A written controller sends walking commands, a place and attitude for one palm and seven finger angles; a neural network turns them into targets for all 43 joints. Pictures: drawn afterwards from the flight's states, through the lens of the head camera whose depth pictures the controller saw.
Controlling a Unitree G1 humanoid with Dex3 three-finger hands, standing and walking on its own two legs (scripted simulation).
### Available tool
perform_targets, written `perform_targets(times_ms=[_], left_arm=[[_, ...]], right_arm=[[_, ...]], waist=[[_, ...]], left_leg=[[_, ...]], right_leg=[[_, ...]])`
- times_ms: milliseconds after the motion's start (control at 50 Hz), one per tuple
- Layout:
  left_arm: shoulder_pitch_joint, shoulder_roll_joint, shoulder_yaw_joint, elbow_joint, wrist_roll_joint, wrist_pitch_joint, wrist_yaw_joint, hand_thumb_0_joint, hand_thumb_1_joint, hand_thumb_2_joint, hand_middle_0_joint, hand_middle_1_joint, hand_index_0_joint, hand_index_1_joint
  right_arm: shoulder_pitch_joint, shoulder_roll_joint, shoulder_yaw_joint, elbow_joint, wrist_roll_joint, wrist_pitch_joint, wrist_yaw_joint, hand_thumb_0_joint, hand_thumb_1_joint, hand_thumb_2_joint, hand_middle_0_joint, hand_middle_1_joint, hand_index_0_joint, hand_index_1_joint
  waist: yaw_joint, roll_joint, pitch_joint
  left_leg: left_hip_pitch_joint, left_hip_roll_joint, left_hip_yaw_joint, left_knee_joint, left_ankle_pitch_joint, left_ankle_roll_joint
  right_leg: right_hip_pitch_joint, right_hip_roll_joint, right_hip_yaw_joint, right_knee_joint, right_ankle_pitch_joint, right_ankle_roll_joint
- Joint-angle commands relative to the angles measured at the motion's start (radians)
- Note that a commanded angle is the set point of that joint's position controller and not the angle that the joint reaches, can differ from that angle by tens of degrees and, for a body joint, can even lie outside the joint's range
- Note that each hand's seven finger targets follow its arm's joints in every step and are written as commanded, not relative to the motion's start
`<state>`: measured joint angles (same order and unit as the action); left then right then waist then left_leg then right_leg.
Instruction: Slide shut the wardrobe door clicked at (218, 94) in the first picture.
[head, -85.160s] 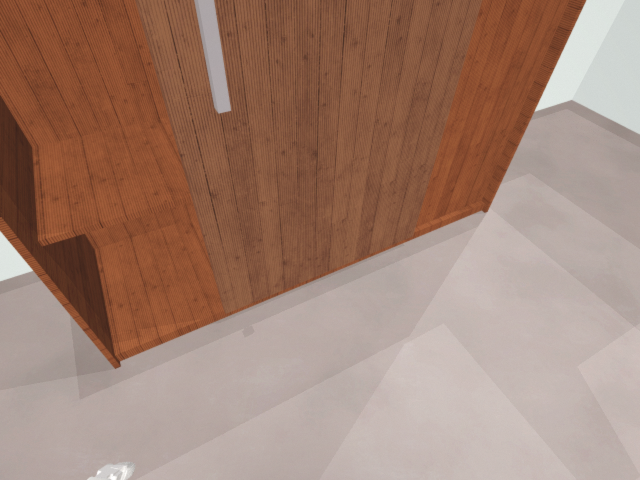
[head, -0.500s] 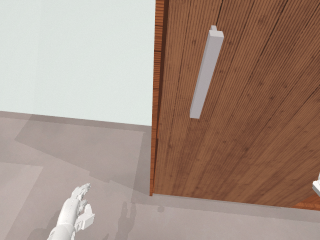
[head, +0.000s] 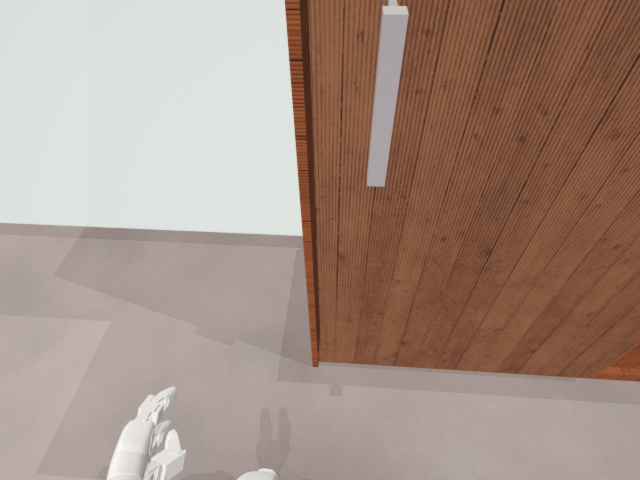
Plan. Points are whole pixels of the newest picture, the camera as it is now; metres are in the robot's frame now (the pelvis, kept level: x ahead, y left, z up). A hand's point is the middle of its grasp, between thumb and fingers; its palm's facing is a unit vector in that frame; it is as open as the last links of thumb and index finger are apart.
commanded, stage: step back with the hand held close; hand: right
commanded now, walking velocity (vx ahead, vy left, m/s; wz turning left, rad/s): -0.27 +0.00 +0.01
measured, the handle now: (383, 102) +0.55 -0.06 +0.20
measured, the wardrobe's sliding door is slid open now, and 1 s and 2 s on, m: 0.01 0.01 0.01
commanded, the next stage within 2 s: stop stepping back and stand still in 0.48 s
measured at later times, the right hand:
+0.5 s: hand out of the picture +0.10 -0.27 +0.20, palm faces +0.46 +0.78 -0.41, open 7.4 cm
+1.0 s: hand out of the picture +0.01 -0.23 +0.18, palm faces +0.31 +0.80 -0.51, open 7.4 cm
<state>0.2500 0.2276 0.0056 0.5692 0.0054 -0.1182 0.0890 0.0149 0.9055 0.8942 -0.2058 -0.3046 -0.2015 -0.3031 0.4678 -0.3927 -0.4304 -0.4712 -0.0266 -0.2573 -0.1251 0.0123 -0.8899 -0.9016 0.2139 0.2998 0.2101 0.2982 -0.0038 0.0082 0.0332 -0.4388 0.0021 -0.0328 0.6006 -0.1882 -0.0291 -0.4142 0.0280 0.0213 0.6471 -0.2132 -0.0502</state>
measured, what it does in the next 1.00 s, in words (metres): walks backwards: left foot, then right foot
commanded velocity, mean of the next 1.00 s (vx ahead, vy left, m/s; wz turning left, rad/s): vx -0.11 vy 0.00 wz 0.03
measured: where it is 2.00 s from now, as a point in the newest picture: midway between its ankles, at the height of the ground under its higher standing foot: outside the picture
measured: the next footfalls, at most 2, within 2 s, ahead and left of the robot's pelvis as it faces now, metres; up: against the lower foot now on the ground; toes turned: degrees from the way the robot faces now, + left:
left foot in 0.58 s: -0.17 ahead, +0.08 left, +0.00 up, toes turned +5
right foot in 0.74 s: -0.08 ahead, -0.08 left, +0.00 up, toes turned +4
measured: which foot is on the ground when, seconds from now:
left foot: down 0.00-0.28, up 0.30-0.56, down 0.58-1.00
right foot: down 0.00-0.58, up 0.60-0.72, down 0.74-0.98, up 1.00-1.00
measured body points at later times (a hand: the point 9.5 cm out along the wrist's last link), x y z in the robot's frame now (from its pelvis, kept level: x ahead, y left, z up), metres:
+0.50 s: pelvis -0.10 -0.01 +0.02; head -0.08 -0.04 +0.46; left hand +0.10 +0.21 -0.05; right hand +0.07 -0.31 +0.22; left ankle -0.21 +0.13 -0.68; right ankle +0.03 -0.09 -0.72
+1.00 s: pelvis -0.21 +0.00 +0.01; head -0.22 -0.01 +0.46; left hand -0.10 +0.27 -0.07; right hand -0.01 -0.28 +0.21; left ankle -0.21 +0.08 -0.72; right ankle -0.13 -0.09 -0.71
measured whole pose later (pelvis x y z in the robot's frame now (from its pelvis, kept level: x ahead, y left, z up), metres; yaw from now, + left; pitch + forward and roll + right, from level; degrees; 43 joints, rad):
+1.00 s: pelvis -0.21 +0.00 +0.01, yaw +5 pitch +0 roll -1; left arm 0.30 0.22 0.00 0.62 0.02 -0.13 0.07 0.01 0.91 0.89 -0.20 -0.30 -0.20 -0.30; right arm 0.60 -0.45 -0.42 -0.51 0.02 -0.17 -0.13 0.01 -0.89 -0.90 0.21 0.30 0.21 0.30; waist 0.04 0.03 -0.05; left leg -0.27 -0.04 0.07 0.57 -0.41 0.08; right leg -0.42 0.03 -0.04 0.65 -0.35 -0.02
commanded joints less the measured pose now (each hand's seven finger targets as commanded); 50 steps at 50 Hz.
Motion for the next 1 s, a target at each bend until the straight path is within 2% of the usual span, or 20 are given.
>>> perform_targets(times_ms=[0, 40, 80, 120, 180, 240, 300, 480, 520, 560, 580, 660, 720, 760, 780, 820, 900, 920, 960, 980], left_arm=[[-0.112, 0.140, 0.068, -0.160, 0.006, -0.085, 0.003, 0.000, 0.900, 0.900, -0.200, -0.300, -0.200, -0.300], [-0.118, 0.134, 0.072, -0.166, 0.002, -0.088, 0.000, 0.000, 0.900, 0.900, -0.200, -0.300, -0.200, -0.300], [-0.104, 0.110, 0.066, -0.133, 0.011, -0.083, -0.019, 0.000, 0.900, 0.900, -0.200, -0.300, -0.200, -0.300], [-0.104, 0.089, 0.062, -0.093, 0.010, -0.074, -0.030, 0.000, 0.900, 0.900, -0.200, -0.300, -0.200, -0.300], [-0.105, 0.101, 0.067, -0.110, 0.002, -0.070, -0.019, 0.000, 0.900, 0.900, -0.200, -0.300, -0.200, -0.300], [-0.142, 0.130, 0.068, -0.142, -0.001, -0.083, -0.003, 0.000, 0.900, 0.900, -0.200, -0.300, -0.200, -0.300], [-0.122, 0.116, 0.080, -0.114, 0.034, -0.109, -0.011, 0.000, 0.900, 0.900, -0.200, -0.300, -0.200, -0.300], [-0.122, 0.102, 0.061, -0.050, 0.021, -0.122, -0.018, 0.000, 0.900, 0.900, -0.200, -0.300, -0.200, -0.300], [-0.114, 0.087, 0.062, -0.049, 0.022, -0.094, -0.020, 0.000, 0.900, 0.900, -0.200, -0.300, -0.200, -0.300], [-0.163, 0.063, 0.045, -0.060, 0.012, -0.069, -0.015, 0.000, 0.900, 0.900, -0.200, -0.300, -0.200, -0.300], [-0.184, 0.064, 0.037, -0.074, 0.023, -0.075, -0.010, 0.000, 0.900, 0.900, -0.200, -0.300, -0.200, -0.300], [-0.155, 0.063, 0.010, -0.105, -0.002, -0.070, -0.001, 0.000, 0.900, 0.900, -0.200, -0.300, -0.200, -0.300], [-0.127, 0.130, 0.035, -0.094, -0.010, -0.084, 0.011, 0.000, 0.900, 0.900, -0.200, -0.300, -0.200, -0.300], [-0.102, 0.135, 0.045, -0.106, -0.014, -0.101, 0.002, 0.000, 0.900, 0.900, -0.200, -0.300, -0.200, -0.300], [-0.089, 0.126, 0.040, -0.103, 0.003, -0.104, 0.007, 0.000, 0.900, 0.900, -0.200, -0.300, -0.200, -0.300], [-0.106, 0.120, 0.036, -0.086, 0.024, -0.106, -0.001, 0.000, 0.900, 0.900, -0.200, -0.300, -0.200, -0.300], [-0.121, 0.129, 0.038, -0.104, 0.017, -0.083, -0.015, 0.000, 0.900, 0.900, -0.200, -0.300, -0.200, -0.300], [-0.126, 0.134, 0.045, -0.112, 0.017, -0.070, -0.014, 0.000, 0.900, 0.900, -0.200, -0.300, -0.200, -0.300], [-0.121, 0.118, 0.066, -0.109, 0.011, -0.031, -0.017, 0.000, 0.900, 0.900, -0.200, -0.300, -0.200, -0.300], [-0.121, 0.144, 0.071, -0.077, 0.018, -0.031, -0.013, 0.000, 0.900, 0.900, -0.200, -0.300, -0.200, -0.300]], right_arm=[[-0.049, -0.196, -0.170, -0.212, -0.013, -0.090, -0.028, 0.000, -0.900, -0.900, 0.200, 0.300, 0.200, 0.300], [-0.048, -0.190, -0.164, -0.177, -0.018, -0.096, -0.018, 0.000, -0.900, -0.900, 0.200, 0.300, 0.200, 0.300], [-0.039, -0.211, -0.155, -0.155, 0.017, -0.097, -0.009, 0.000, -0.900, -0.900, 0.200, 0.300, 0.200, 0.300], [-0.074, -0.196, -0.113, -0.184, 0.034, -0.096, -0.012, 0.000, -0.900, -0.900, 0.200, 0.300, 0.200, 0.300], [-0.036, -0.230, -0.144, -0.227, 0.045, -0.085, -0.011, 0.000, -0.900, -0.900, 0.200, 0.300, 0.200, 0.300], [0.008, -0.237, -0.192, -0.283, 0.036, -0.092, -0.013, 0.000, -0.900, -0.900, 0.200, 0.300, 0.200, 0.300], [-0.045, -0.226, -0.193, -0.343, 0.031, -0.104, -0.013, 0.000, -0.900, -0.900, 0.200, 0.300, 0.200, 0.300], [-0.085, -0.148, -0.066, -0.232, 0.069, -0.044, -0.026, 0.000, -0.900, -0.900, 0.200, 0.300, 0.200, 0.300], [-0.072, -0.190, -0.089, -0.228, 0.069, -0.048, -0.022, 0.000, -0.900, -0.900, 0.200, 0.300, 0.200, 0.300], [-0.112, -0.270, -0.113, -0.270, 0.072, -0.061, -0.020, 0.000, -0.900, -0.900, 0.200, 0.300, 0.200, 0.300], [-0.105, -0.309, -0.154, -0.262, 0.071, -0.067, -0.027, 0.000, -0.900, -0.900, 0.200, 0.300, 0.200, 0.300], [0.037, -0.236, -0.148, -0.180, 0.067, 0.001, -0.015, 0.000, -0.900, -0.900, 0.200, 0.300, 0.200, 0.300], [0.028, -0.212, -0.122, -0.209, 0.074, 0.022, -0.019, 0.000, -0.900, -0.900, 0.200, 0.300, 0.200, 0.300], [-0.004, -0.228, -0.125, -0.229, 0.072, 0.009, -0.030, 0.000, -0.900, -0.900, 0.200, 0.300, 0.200, 0.300], [0.010, -0.237, -0.150, -0.202, 0.064, 0.012, -0.040, 0.000, -0.900, -0.900, 0.200, 0.300, 0.200, 0.300], [-0.011, -0.266, -0.151, -0.317, 0.065, -0.002, -0.036, 0.000, -0.900, -0.900, 0.200, 0.300, 0.200, 0.300], [0.115, -0.209, -0.124, -0.250, 0.051, 0.016, -0.038, 0.000, -0.900, -0.900, 0.200, 0.300, 0.200, 0.300], [0.130, -0.229, -0.138, -0.246, 0.047, 0.019, -0.039, 0.000, -0.900, -0.900, 0.200, 0.300, 0.200, 0.300], [0.098, -0.243, -0.147, -0.190, 0.042, 0.033, -0.031, 0.000, -0.900, -0.900, 0.200, 0.300, 0.200, 0.300], [-0.010, -0.253, -0.156, -0.218, 0.059, 0.019, -0.027, 0.000, -0.900, -0.900, 0.200, 0.300, 0.200, 0.300]], waist=[[-0.021, -0.199, -0.146], [-0.015, -0.061, -0.056], [-0.002, 0.119, -0.019], [0.014, 0.166, -0.122], [0.012, 0.096, -0.206], [-0.018, -0.211, -0.234], [-0.012, -0.269, -0.227], [-0.009, -0.246, -0.207], [-0.007, -0.151, -0.235], [-0.019, 0.166, -0.190], [-0.045, 0.192, -0.135], [-0.011, 0.158, -0.172], [0.004, -0.248, -0.201], [-0.002, -0.238, -0.167], [0.005, -0.177, -0.144], [0.009, -0.260, -0.195], [-0.007, -0.227, -0.105], [-0.015, -0.147, -0.123], [-0.025, 0.316, -0.033], [0.008, 0.211, 0.032]], left_leg=[[0.490, -0.050, 0.000, 0.217, 0.070, 0.003], [0.430, -0.006, -0.109, 0.067, 0.006, 0.028], [0.022, 0.186, -0.330, -0.238, -0.087, 0.134], [-0.110, 0.259, -0.292, -0.254, 0.165, 0.175], [-0.039, 0.149, -0.139, -0.135, 0.200, 0.083], [0.222, -0.060, 0.000, 0.157, 0.092, 0.002], [0.175, -0.083, -0.042, 0.568, -0.272, 0.009], [0.170, -0.065, 0.082, -0.098, -0.327, 0.054], [0.165, 0.039, -0.007, -0.348, -0.179, 0.104], [-0.066, 0.325, -0.276, -0.438, 0.009, 0.188], [-0.054, 0.364, -0.230, -0.403, 0.123, 0.223], [0.233, 0.209, -0.017, -0.133, 0.419, 0.152], [0.090, 0.028, 0.081, 0.088, -0.026, 0.024], [0.074, -0.034, 0.023, 0.140, -0.331, 0.026], [0.000, -0.039, 0.055, 0.132, -0.259, 0.031], [0.069, -0.016, 0.017, 0.204, -0.284, 0.028], [0.418, -0.045, 0.134, -0.014, -0.269, 0.063], [0.477, -0.020, 0.089, -0.087, -0.319, 0.088], [0.171, 0.401, -0.549, -0.503, -0.730, 0.259], [0.025, 0.410, -0.495, -0.523, -0.621, 0.243]], right_leg=[[-0.419, -0.219, 0.213, -0.388, -0.491, -0.097], [-0.481, -0.136, 0.142, -0.247, -0.521, -0.076], [-0.150, -0.023, 0.033, 0.060, -0.251, 0.023], [0.116, -0.012, -0.003, 0.199, -0.056, 0.059], [0.208, -0.035, -0.005, -0.032, 0.060, 0.043], [-0.045, -0.239, 0.206, -0.305, 0.102, -0.054], [-0.100, -0.377, 0.322, -0.427, -0.038, -0.135], [0.177, -0.264, 0.155, -0.480, -0.170, 0.000], [0.243, -0.195, 0.055, -0.301, -0.016, 0.060], [0.248, -0.049, -0.041, 0.138, -0.070, 0.103], [0.102, -0.017, -0.052, 0.336, -0.176, 0.106], [-0.003, -0.048, -0.047, 0.075, -0.060, 0.059], [0.280, -0.158, 0.115, -0.255, 0.355, 0.022], [0.228, -0.254, 0.281, -0.368, 0.169, -0.018], [0.308, -0.243, 0.294, -0.343, 0.370, -0.001], [0.248, -0.262, 0.336, -0.399, 0.178, 0.029], [-0.163, -0.180, 0.140, -0.473, -0.482, 0.013], [-0.219, -0.130, 0.089, -0.340, -0.504, 0.021], [-0.297, 0.017, -0.047, 0.417, -0.304, 0.059], [-0.283, -0.024, -0.004, 0.583, -0.198, 0.076]])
